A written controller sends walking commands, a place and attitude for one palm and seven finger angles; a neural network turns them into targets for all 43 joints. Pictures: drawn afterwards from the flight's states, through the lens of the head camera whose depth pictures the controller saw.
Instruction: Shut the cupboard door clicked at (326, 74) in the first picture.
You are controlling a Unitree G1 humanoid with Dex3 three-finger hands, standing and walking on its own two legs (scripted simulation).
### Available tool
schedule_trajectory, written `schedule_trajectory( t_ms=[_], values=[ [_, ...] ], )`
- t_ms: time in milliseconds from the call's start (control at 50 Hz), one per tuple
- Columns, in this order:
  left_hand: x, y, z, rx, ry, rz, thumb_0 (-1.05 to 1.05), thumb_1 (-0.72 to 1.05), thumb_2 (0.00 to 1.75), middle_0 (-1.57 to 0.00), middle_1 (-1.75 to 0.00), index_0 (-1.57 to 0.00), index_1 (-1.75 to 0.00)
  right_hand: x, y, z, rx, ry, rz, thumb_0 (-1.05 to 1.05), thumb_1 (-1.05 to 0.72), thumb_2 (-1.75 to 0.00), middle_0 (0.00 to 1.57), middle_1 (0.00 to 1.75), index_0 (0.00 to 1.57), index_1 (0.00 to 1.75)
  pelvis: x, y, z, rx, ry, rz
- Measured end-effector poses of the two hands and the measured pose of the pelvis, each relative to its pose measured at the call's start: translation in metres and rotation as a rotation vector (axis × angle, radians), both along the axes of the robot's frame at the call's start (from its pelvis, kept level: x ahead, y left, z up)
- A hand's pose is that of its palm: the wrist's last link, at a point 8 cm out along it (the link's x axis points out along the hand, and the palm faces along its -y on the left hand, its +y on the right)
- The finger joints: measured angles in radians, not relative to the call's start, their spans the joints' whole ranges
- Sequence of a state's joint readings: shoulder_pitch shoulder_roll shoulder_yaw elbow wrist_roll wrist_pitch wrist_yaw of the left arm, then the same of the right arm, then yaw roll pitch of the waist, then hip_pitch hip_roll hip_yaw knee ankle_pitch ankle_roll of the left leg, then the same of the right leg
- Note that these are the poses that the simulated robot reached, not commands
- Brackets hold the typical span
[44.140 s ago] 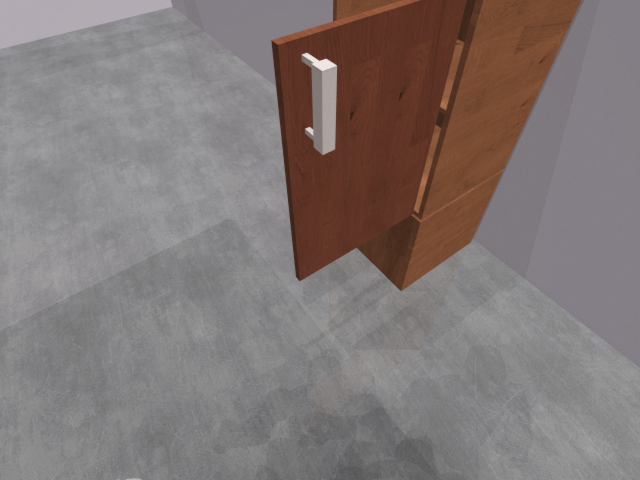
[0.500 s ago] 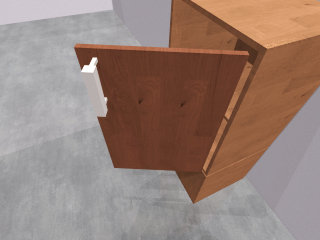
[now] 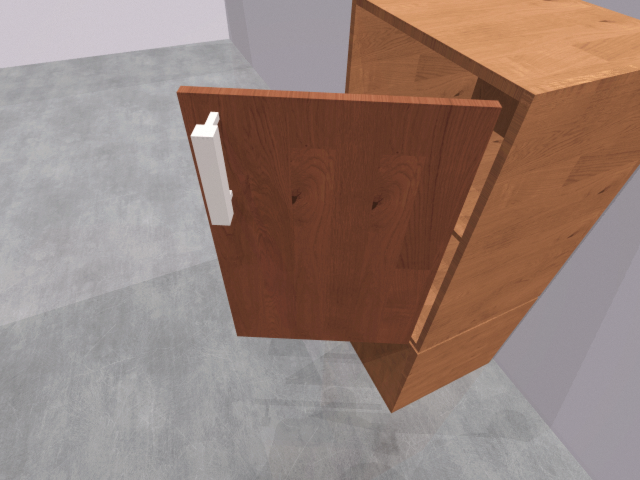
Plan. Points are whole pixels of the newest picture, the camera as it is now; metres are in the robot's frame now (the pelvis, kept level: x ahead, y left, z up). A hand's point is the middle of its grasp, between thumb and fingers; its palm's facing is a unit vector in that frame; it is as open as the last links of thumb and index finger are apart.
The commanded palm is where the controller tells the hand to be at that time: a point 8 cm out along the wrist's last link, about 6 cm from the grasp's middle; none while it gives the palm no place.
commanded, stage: look again from close up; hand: left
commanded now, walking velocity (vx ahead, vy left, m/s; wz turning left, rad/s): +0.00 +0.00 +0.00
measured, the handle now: (218, 169) +0.46 +0.17 +0.16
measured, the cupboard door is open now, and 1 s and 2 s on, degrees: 63 63 63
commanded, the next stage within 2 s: raise the hand and make a fist in 0.10 s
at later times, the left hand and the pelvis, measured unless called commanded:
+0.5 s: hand (185, 423) +0.18 +0.16 +0.02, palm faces +0.01 -1.00 +0.00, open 6.8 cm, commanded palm +0.11 +0.23 -0.02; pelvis -0.03 +0.00 -0.05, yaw +2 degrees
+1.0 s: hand (168, 409) +0.19 +0.18 +0.05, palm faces +0.02 -1.00 -0.06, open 4.4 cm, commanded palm +0.15 +0.23 +0.05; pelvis +0.02 -0.02 -0.04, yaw +3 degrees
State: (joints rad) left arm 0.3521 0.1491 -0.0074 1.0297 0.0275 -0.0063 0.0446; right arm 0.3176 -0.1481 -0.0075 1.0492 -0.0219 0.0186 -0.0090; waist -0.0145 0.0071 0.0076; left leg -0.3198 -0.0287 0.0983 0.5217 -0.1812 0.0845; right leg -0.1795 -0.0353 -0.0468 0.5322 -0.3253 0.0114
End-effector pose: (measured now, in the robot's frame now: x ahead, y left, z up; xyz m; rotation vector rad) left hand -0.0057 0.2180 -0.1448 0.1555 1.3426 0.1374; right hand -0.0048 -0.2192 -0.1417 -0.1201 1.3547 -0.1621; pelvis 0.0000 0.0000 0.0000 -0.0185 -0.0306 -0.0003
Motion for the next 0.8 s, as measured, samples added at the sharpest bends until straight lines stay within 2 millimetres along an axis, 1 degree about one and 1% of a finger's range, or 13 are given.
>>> schedule_trajectory(
  t_ms=[220,240,260,300,380,420,460,520,580,620,660,700,800],
  values=[
    [-0.024,0.010,0.000,-0.008,0.048,0.009,0.01,0.91,0.90,-0.20,-0.30,-0.19,-0.29,0.020,-0.004,0.011,-0.038,-0.046,0.033,0.01,-0.92,-0.90,0.20,0.30,0.20,0.30,-0.002,0.008,0.003,-0.002,0.011,-0.005],
    [-0.016,0.013,0.004,-0.015,0.007,0.060,0.01,0.91,0.90,-0.20,-0.30,-0.20,-0.29,0.025,-0.005,0.014,-0.056,-0.080,0.042,0.01,-0.92,-0.90,0.20,0.30,0.20,0.30,-0.005,0.008,0.002,-0.005,0.004,0.003],
    [0.004,0.017,0.017,-0.010,-0.102,0.083,0.01,0.91,0.90,-0.20,-0.30,-0.20,-0.30,0.032,-0.007,0.019,-0.078,-0.148,0.053,0.01,-0.92,-0.90,0.20,0.30,0.20,0.30,-0.007,0.007,0.000,-0.005,0.004,0.010],
    [0.050,0.021,0.056,0.019,-0.418,0.083,0.02,0.91,0.90,-0.21,-0.30,-0.20,-0.30,0.051,-0.010,0.029,-0.102,-0.310,0.078,0.01,-0.91,-0.90,0.20,0.30,0.20,0.30,-0.010,0.007,-0.003,-0.003,0.015,0.021],
    [0.133,0.013,0.135,0.004,-0.990,0.045,0.02,0.92,0.90,-0.23,-0.33,-0.23,-0.33,0.098,-0.016,0.042,-0.100,-0.592,0.152,0.01,-0.91,-0.90,0.20,0.30,0.20,0.30,-0.021,0.006,-0.015,0.005,0.042,0.067],
    [0.158,0.009,0.160,-0.038,-1.227,0.008,0.02,0.92,0.90,-0.25,-0.36,-0.25,-0.36,0.121,-0.020,0.045,-0.100,-0.699,0.189,0.01,-0.91,-0.90,0.20,0.30,0.20,0.30,-0.026,0.005,-0.026,-0.003,0.077,0.074],
    [0.168,0.004,0.169,-0.093,-1.407,-0.060,0.01,0.91,0.90,-0.28,-0.39,-0.27,-0.38,0.142,-0.023,0.047,-0.105,-0.779,0.214,0.01,-0.91,-0.90,0.20,0.30,0.20,0.30,-0.029,0.003,-0.040,-0.005,0.114,0.059],
    [0.163,-0.001,0.154,-0.162,-1.459,-0.176,0.01,0.91,0.90,-0.32,-0.44,-0.32,-0.43,0.170,-0.025,0.052,-0.108,-0.871,0.224,0.01,-0.91,-0.90,0.20,0.30,0.20,0.30,-0.031,-0.002,-0.061,-0.007,0.135,0.032],
    [0.141,0.001,0.127,-0.197,-1.320,-0.155,0.01,0.91,0.90,-0.38,-0.49,-0.37,-0.49,0.190,-0.021,0.059,-0.105,-0.928,0.233,0.01,-0.91,-0.90,0.20,0.30,0.20,0.30,-0.028,-0.005,-0.070,-0.008,0.134,0.033],
    [0.123,0.006,0.119,-0.169,-1.241,-0.093,0.01,0.91,0.90,-0.41,-0.53,-0.41,-0.53,0.201,-0.015,0.063,-0.102,-0.948,0.256,0.01,-0.91,-0.90,0.20,0.30,0.20,0.30,-0.024,-0.007,-0.071,-0.017,0.136,0.042],
    [0.110,0.010,0.122,-0.114,-1.224,-0.045,0.02,0.91,0.90,-0.45,-0.57,-0.45,-0.57,0.208,-0.008,0.063,-0.094,-0.954,0.287,0.01,-0.91,-0.90,0.20,0.30,0.20,0.30,-0.020,-0.009,-0.071,-0.031,0.138,0.053],
    [0.105,0.012,0.136,-0.063,-1.274,-0.032,0.02,0.90,0.90,-0.49,-0.61,-0.48,-0.61,0.213,-0.001,0.059,-0.079,-0.945,0.323,0.01,-0.91,-0.90,0.20,0.30,0.20,0.30,-0.016,-0.010,-0.071,-0.043,0.143,0.063],
    [0.128,0.007,0.170,-0.048,-1.427,-0.111,0.02,0.90,0.90,-0.58,-0.71,-0.57,-0.71,0.214,0.013,0.036,-0.018,-0.869,0.343,0.01,-0.91,-0.90,0.20,0.30,0.20,0.30,-0.011,-0.013,-0.070,-0.062,0.158,0.078]
  ],
)
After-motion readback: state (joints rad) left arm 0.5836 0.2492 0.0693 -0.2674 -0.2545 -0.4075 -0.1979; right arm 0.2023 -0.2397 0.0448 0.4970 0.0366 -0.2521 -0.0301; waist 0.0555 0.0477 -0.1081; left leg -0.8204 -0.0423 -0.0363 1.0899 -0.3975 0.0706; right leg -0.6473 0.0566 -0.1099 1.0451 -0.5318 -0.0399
